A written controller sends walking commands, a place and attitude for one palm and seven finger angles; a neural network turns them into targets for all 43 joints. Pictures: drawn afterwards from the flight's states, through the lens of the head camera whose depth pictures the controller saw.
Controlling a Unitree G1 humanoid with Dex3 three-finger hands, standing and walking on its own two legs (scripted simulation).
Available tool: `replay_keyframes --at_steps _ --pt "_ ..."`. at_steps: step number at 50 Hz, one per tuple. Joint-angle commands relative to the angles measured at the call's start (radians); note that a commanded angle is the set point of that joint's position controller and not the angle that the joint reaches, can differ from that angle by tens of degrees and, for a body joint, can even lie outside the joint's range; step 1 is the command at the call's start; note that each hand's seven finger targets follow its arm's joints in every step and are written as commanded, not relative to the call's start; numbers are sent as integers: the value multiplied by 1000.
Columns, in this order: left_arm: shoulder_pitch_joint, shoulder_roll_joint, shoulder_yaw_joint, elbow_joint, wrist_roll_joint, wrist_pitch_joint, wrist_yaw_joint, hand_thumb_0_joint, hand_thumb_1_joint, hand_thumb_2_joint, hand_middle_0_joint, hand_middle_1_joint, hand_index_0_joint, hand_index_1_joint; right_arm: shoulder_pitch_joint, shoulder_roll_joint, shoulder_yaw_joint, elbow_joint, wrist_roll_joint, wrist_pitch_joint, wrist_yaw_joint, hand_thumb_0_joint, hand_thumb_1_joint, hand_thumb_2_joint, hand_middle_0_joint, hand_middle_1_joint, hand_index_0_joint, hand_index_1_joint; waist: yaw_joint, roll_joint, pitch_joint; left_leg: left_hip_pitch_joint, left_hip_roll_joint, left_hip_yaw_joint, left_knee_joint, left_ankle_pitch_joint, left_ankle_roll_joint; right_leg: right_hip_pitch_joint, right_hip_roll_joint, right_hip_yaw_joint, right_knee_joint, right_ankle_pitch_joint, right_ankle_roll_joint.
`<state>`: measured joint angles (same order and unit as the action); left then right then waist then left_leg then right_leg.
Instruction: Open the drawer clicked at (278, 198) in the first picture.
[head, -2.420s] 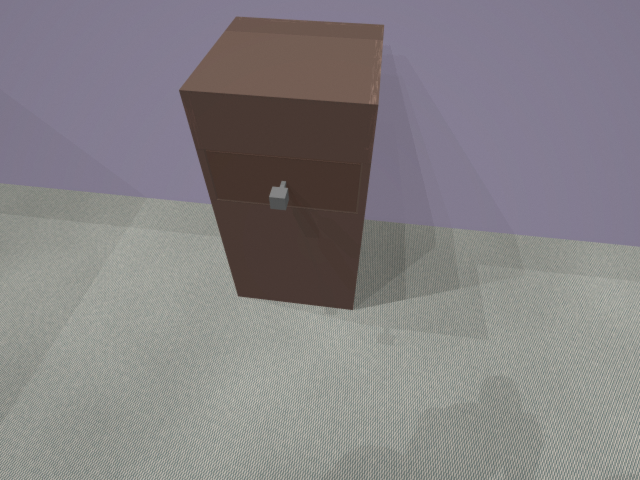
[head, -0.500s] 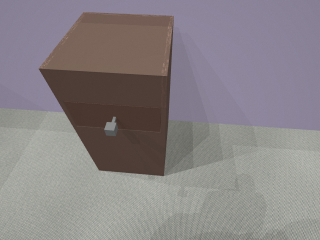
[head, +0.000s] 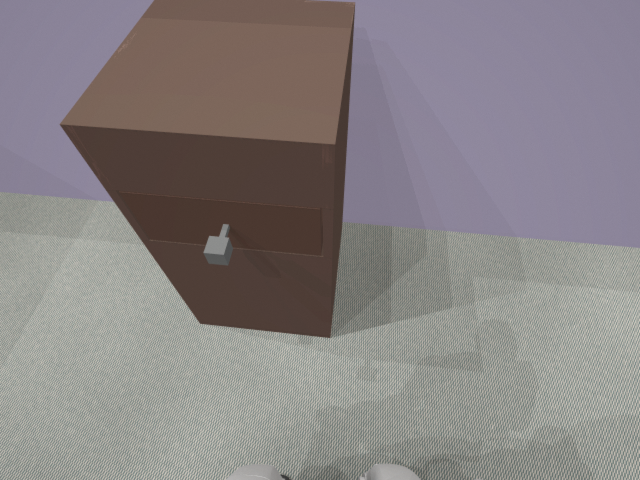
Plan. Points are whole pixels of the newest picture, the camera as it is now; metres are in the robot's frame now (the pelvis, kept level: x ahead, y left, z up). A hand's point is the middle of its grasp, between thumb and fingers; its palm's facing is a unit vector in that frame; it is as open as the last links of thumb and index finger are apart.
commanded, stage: come to a stop and stand still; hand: left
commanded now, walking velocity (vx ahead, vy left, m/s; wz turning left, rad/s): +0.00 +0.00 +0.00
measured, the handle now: (221, 242) +0.52 +0.25 -0.17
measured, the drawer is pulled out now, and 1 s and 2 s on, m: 0.00 0.00 0.00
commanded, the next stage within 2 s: look again from close up in 0.58 s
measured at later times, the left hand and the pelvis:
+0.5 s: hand out of the picture +0.00 +0.17 -0.16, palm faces +0.03 -0.97 -0.23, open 7.3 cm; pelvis -0.04 -0.02 +0.00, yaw +0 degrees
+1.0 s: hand out of the picture -0.02 +0.14 -0.17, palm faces +0.05 -0.99 -0.16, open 7.4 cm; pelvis +0.00 -0.01 +0.01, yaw +0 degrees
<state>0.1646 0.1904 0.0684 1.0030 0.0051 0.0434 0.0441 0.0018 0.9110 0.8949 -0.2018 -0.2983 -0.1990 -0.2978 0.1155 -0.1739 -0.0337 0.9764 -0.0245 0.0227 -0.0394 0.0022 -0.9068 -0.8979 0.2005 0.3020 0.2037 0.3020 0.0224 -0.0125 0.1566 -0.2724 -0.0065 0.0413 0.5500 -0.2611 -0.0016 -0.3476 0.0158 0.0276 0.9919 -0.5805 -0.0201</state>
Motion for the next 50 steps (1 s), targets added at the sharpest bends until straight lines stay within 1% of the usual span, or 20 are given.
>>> replay_keyframes --at_steps 1,2,3,4,5,6,7,8,9,10,11,12,13,14,15,17,21,30,43,50 --pt "224 82 -17 -9 0 -61 12 0 900 900 -200 -300 -200 -300 -12 -227 -68 -68 16 -39 3 0 -900 -900 200 300 200 300 53 48 -410 322 247 -134 154 738 111 1 -71 51 -429 244 20" --pt "184 134 -1 -83 16 -79 16 0 900 900 -200 -300 -200 -300 34 -124 -45 -139 26 -36 33 0 -900 -900 200 300 200 300 34 -162 -371 -21 108 -49 222 323 58 212 -148 204 -512 680 -3" --pt "174 162 4 -93 22 -95 24 0 900 900 -200 -300 -200 -300 64 -80 -29 -155 16 -38 39 0 -900 -900 200 300 200 300 7 -221 -305 -181 13 -15 315 -171 20 274 -294 358 -507 1021 -100" --pt "175 180 0 -121 30 -99 25 0 900 900 -200 -300 -200 -300 93 -49 -18 -162 9 -38 36 0 -900 -900 200 300 200 300 -5 -58 -285 -156 -1 -39 257 -223 11 262 -304 274 -448 1167 -131" --pt "143 188 0 -124 32 -98 23 0 900 900 -200 -300 -200 -300 77 -39 -23 -150 15 -30 38 0 -900 -900 200 300 200 300 -25 -37 -229 -198 -22 -2 245 -228 16 285 -232 217 -389 1249 -122" --pt "153 176 1 -119 24 -95 24 0 900 900 -200 -300 -200 -300 88 -49 -22 -144 15 -23 35 0 -900 -900 200 300 200 300 -18 -196 -210 -195 -10 0 222 -183 25 274 -212 218 -384 1258 -114" --pt "132 154 -5 -123 20 -88 26 0 900 900 -200 -300 -200 -300 120 -60 -23 -137 15 -20 28 0 -900 -900 200 300 200 300 -36 -287 -198 -150 4 -11 181 -141 33 236 -199 182 -393 1204 -106" --pt "107 141 -11 -138 17 -78 26 0 900 900 -200 -300 -200 -300 154 -61 -19 -123 17 -18 23 0 -900 -900 200 300 200 300 -51 -243 -188 -61 4 -13 120 -70 34 163 -181 150 -403 1068 -93" --pt "80 141 -11 -147 18 -67 25 0 900 900 -200 -300 -200 -300 206 -65 -16 -96 15 -22 23 0 -900 -900 200 300 200 300 -72 -77 -177 54 25 -28 49 116 38 66 -151 121 -381 844 -73" --pt "83 131 -14 -153 12 -55 23 0 900 900 -200 -300 -200 -300 211 -86 -13 -80 7 -27 25 0 -900 -900 200 300 200 300 -59 100 -125 64 89 -108 9 254 59 -5 -79 81 -369 568 -41" --pt "91 118 -20 -143 7 -46 19 0 900 900 -200 -300 -200 -300 188 -104 -8 -78 4 -28 24 0 -900 -900 200 300 200 300 -40 201 -68 -20 142 -176 -63 236 92 12 -23 26 -383 313 -11" --pt "115 109 -25 -127 7 -44 14 0 900 900 -200 -300 -200 -300 151 -111 -6 -83 4 -25 23 0 -900 -900 200 300 200 300 -16 170 -16 -105 144 -198 -107 99 100 38 -9 19 -424 202 -11" --pt "123 113 -30 -117 9 -45 8 0 900 900 -200 -300 -200 -300 130 -113 -4 -93 5 -22 25 0 -900 -900 200 300 200 300 -11 69 30 -161 109 -184 -115 -61 82 35 -17 54 -488 164 -19" --pt "123 118 -31 -110 11 -50 3 0 900 900 -200 -300 -200 -300 135 -102 -4 -95 5 -20 27 0 -900 -900 200 300 200 300 -15 -5 30 -145 78 -148 -107 -129 59 10 -42 92 -548 123 -28" --pt "119 125 -34 -108 12 -52 -1 0 900 900 -200 -300 -200 -300 151 -103 -1 -89 5 -19 28 0 -900 -900 200 300 200 300 -26 -38 18 -99 50 -115 -78 -146 41 -36 -67 132 -596 62 -39" --pt "107 135 -32 -109 12 -51 -7 0 900 900 -200 -300 -200 -300 201 -95 1 -68 0 -19 29 0 -900 -900 200 300 200 300 -45 -13 -3 -28 38 -100 -65 -144 33 -108 -84 154 -644 -57 -48" --pt "136 122 -30 -91 11 -49 -14 0 900 900 -200 -300 -200 -300 239 -103 4 -48 -5 -22 27 0 -900 -900 200 300 200 300 -36 32 -37 -63 57 -145 -133 -210 45 -65 -58 118 -625 -61 -36" --pt "193 87 -42 -8 7 -61 -21 0 900 900 -200 -300 -200 -300 283 -94 17 13 2 -32 20 0 -900 -900 200 300 200 300 -28 20 -62 -76 66 -163 -157 -167 41 3 -66 114 -623 27 -39" --pt "247 45 -54 91 5 -79 -10 0 900 900 -200 -300 -200 -300 272 -69 26 86 15 -56 7 0 -900 -900 200 300 200 300 -20 9 -118 37 87 -127 -112 153 41 97 -79 79 -577 388 -27" --pt "236 39 -51 94 10 -75 -7 0 900 900 -200 -300 -200 -300 236 -66 24 96 14 -54 5 0 -900 -900 200 300 200 300 -20 10 -81 51 86 -118 -113 180 39 87 -80 75 -575 419 -22"
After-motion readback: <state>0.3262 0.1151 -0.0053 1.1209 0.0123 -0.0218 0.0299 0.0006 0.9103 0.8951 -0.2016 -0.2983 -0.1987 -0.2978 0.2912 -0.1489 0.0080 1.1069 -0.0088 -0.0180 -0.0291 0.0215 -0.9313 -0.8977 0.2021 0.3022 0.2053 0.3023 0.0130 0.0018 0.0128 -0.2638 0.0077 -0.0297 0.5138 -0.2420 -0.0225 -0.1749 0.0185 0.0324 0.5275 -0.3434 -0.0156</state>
